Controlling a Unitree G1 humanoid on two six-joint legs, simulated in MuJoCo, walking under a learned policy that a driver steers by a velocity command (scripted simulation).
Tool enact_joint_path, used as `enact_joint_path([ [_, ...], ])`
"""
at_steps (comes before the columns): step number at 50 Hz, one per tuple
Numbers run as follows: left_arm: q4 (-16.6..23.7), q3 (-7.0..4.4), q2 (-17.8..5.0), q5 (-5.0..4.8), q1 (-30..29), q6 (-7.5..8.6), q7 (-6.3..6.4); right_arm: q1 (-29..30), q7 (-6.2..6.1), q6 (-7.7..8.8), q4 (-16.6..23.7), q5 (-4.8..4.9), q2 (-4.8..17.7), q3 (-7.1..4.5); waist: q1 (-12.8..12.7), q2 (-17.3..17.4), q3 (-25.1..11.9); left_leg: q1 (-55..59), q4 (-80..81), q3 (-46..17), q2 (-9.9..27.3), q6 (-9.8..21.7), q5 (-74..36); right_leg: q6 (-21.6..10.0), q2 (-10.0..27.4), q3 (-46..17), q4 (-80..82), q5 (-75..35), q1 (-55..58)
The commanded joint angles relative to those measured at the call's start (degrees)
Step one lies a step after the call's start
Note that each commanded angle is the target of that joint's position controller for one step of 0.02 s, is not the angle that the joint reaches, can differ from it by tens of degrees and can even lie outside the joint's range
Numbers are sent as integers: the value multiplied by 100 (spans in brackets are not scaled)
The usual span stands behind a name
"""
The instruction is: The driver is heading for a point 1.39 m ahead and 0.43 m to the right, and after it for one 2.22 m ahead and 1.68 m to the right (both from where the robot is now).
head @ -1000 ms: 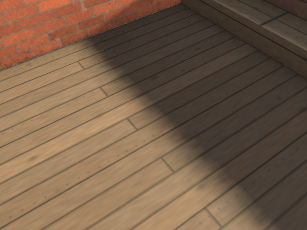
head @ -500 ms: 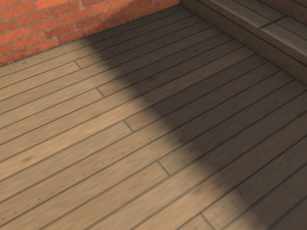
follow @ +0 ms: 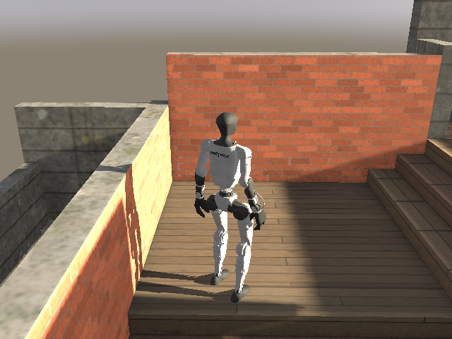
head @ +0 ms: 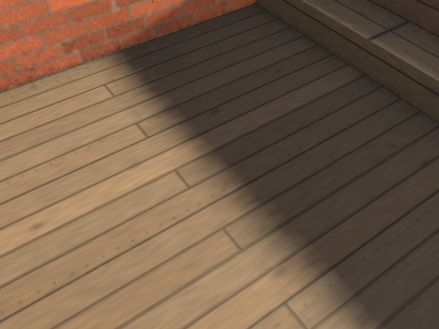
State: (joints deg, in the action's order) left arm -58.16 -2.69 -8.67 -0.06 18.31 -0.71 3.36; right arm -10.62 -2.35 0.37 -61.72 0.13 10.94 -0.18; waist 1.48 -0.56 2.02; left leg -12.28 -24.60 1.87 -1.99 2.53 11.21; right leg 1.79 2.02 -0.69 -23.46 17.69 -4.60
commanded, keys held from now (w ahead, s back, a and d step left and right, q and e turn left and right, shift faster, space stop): shift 0.10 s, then w+shift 0.16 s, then shift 0.74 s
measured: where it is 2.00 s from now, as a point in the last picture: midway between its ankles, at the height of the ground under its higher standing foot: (217, 251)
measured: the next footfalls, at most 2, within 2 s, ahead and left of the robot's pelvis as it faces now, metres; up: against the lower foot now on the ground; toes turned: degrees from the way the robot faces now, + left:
left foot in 0.60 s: +0.27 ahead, +0.13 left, +0.00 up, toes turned +1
right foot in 0.90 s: +0.20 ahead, -0.11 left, +0.00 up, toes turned -1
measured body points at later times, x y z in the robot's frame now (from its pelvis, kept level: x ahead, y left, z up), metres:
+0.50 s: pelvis +0.07 -0.01 +0.00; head +0.09 -0.02 +0.45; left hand -0.04 +0.22 -0.13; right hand +0.24 -0.24 -0.13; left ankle +0.19 +0.13 -0.69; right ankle -0.04 -0.12 -0.74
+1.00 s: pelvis +0.17 +0.02 +0.00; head +0.18 +0.01 +0.45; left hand +0.22 +0.26 -0.15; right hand +0.24 -0.22 -0.16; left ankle +0.23 +0.12 -0.74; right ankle +0.16 -0.10 -0.74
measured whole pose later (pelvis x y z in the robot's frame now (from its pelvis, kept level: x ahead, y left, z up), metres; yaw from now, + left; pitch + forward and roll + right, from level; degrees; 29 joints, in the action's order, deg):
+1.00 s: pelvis +0.17 +0.02 +0.00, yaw -1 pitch -1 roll +1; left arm -57.9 -2.6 -9.6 0.4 15.4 -0.3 3.2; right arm -9.6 -1.8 1.0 -60.1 -0.2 11.8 -0.7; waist 1.5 0.7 1.1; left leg -16.0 -25.2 2.8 -1.5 1.6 8.3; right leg 0.7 1.8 -0.7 -30.0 17.2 -11.9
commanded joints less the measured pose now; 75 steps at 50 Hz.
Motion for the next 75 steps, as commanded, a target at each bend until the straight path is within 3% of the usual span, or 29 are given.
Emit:
enact_joint_path([
  [1,61,-75,-438,-2,394,35,14,-100,-17,41,109,2,540,-80,6,11,67,501,442,-508,418,236,-687,-172,51,-49,441,-724,-699],
  [5,-11,-65,-408,-5,456,36,13,-155,-20,38,45,3,521,-71,8,3,82,511,452,-506,410,228,-704,-174,52,-39,465,-727,-713],
  [7,-76,-97,-411,-50,682,43,0,-554,-39,22,-91,128,837,-200,14,260,-117,416,601,-653,397,432,2523,-327,-245,333,-121,1202,-825],
  [10,259,1,-175,9,203,308,-94,-319,16,211,249,243,1186,-347,-34,1074,560,-675,1836,-2575,1630,1055,4013,-512,-150,434,-1166,733,-1136],
  [13,-328,-40,-300,127,1932,523,-167,1431,93,357,1021,272,907,-299,-1215,587,638,-2768,1186,-1063,847,307,2635,-980,-162,662,122,459,1212],
  [15,-391,-274,-1030,-70,2600,587,-132,1187,206,455,1093,232,292,-108,-1119,-1522,338,-4125,-2217,45,79,87,1507,-1646,1955,-2795,1637,1926,2138],
  [16,-351,-282,-1107,-17,2265,659,-115,915,218,545,1085,247,437,-142,-787,-1284,638,-4186,-3105,-444,266,219,1748,-2046,2443,-3660,1988,2065,1356],
  [20,144,-88,-571,22,888,653,-212,552,307,516,795,79,669,-209,-198,-374,560,-3555,-3117,-326,624,55,483,-1152,1328,-1020,1651,-1714,933],
  [22,81,-66,-565,51,1058,544,-226,866,384,450,844,32,243,-77,-305,-486,444,-2559,-2335,97,417,-95,-161,-939,853,-171,1418,-2827,205],
  [24,-24,-84,-739,9,1400,505,-186,1306,431,388,1042,65,131,4,-459,-701,425,-1669,-1627,315,226,-137,-587,-955,712,74,1337,-3182,-323],
  [29,19,-167,-1062,-64,973,528,-152,601,313,347,909,44,911,-240,162,-894,-76,-284,-313,77,14,272,-1266,-675,885,-53,295,-4415,189],
  [31,129,-76,-819,105,1110,539,-143,-448,231,338,621,-72,1466,-428,439,-104,-1010,1743,-538,-644,808,551,-4104,-203,334,191,-1333,-2832,-681],
  [32,-26,129,-87,81,1908,443,-113,-749,175,278,577,-191,1494,-397,221,1257,-1861,2977,-421,-2168,2266,1580,-5478,178,-281,324,-3280,907,-1815],
  [33,-160,96,-138,-11,1963,385,-100,-713,225,271,489,-99,1073,-265,172,1088,-2330,2278,135,-2798,2423,1796,-4796,304,-320,-439,-4323,1947,-1449],
  [37,120,-85,-502,-61,874,200,82,762,189,317,684,-85,572,-67,-294,571,-528,-302,824,-1161,1480,1046,-1981,244,274,-379,-3747,1301,-1417],
  [40,142,-72,-321,-58,755,82,191,736,119,256,629,-160,716,-96,-364,664,-402,-677,1007,-1157,1365,1086,-1143,218,139,-167,-2241,1331,-932],
  [45,112,-69,-578,149,542,-119,33,478,110,150,462,69,711,-114,-406,381,36,-1584,1190,-1011,967,324,1922,-228,230,-195,-91,-776,112],
  [47,96,-120,-833,25,272,-39,-3,376,58,101,474,-32,709,-160,-135,-437,433,-667,873,-416,440,-47,1363,-505,176,-231,232,827,-1281],
  [51,-5,-157,-684,0,215,199,-39,-71,-20,121,233,-24,624,-162,-87,-486,-87,-50,18,-57,153,84,1102,-402,124,-213,404,1037,-1118],
  [54,-100,-417,-1433,-206,1046,359,-46,804,114,320,660,216,485,-168,-610,-1315,545,-2198,-1794,160,63,136,1524,-1455,1685,-2485,1761,3366,-256],
  [58,122,-294,-929,-160,615,706,-104,707,344,615,783,265,661,-289,-238,-490,431,-3952,-2930,-600,909,310,707,-1258,1847,-2219,1679,1396,1000],
  [62,410,-349,-1148,-207,451,635,-150,923,434,697,860,139,411,-217,-198,-682,275,-1650,-1430,13,454,-167,296,-1124,1075,-1264,1693,760,-638],
  [66,666,-362,-1227,-222,164,617,-130,-204,347,685,617,258,842,-367,550,-697,157,581,-857,153,210,-372,222,-1000,832,-1169,821,670,-1944],
  [67,829,-293,-1046,-127,-150,640,-150,-1253,269,692,370,303,1145,-519,1134,-495,-293,1898,-809,-78,364,-287,266,-803,516,-954,-422,-253,-2613],
  [68,1130,-147,-493,61,-519,688,-204,-2432,203,667,165,195,1816,-694,1578,1017,-963,2999,-345,-1376,1476,-117,1525,-506,1,-363,-3016,-251,-3553],
  [69,1413,-62,-8,-205,-11,834,-187,-2369,269,735,309,-58,1997,-626,989,2563,-1290,3205,967,-4314,2594,525,3048,-521,-555,-611,-4767,1186,-4675],
  [70,1482,-84,-261,-457,-63,883,-198,-1658,308,797,433,-109,1537,-472,688,1978,-897,2529,1418,-4783,2882,724,4166,-713,-50,-987,-5804,660,-5211],
  [72,1580,-71,-389,-373,-460,775,-267,-863,344,790,551,1,908,-284,412,763,-67,1618,1220,-2919,2512,443,2535,-881,499,-713,-6121,-499,-5530],
  [75,1540,-147,-368,-324,-130,475,-442,-613,317,717,450,-139,567,-201,-42,726,145,767,1289,-918,1924,68,701,-861,838,-637,-5719,-1119,-4820],
])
